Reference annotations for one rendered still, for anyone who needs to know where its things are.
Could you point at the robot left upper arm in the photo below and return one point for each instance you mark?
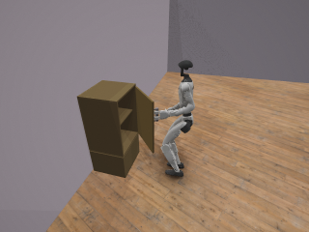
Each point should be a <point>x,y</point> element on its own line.
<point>187,94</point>

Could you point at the handle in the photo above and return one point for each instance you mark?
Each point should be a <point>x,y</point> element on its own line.
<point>156,109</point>

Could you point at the left robot forearm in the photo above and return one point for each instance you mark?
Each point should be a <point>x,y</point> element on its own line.
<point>180,111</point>

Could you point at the robot left hand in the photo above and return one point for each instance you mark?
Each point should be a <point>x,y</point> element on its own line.
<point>163,114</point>

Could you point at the left robot shin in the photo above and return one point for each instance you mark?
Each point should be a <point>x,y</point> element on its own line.
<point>170,156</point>

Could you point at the cupboard door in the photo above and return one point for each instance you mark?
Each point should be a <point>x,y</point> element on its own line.
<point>145,109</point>

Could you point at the robot right foot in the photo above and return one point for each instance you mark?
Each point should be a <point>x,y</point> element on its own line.
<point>180,165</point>

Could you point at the right robot forearm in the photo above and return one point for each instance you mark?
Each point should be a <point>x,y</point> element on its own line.
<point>177,106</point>

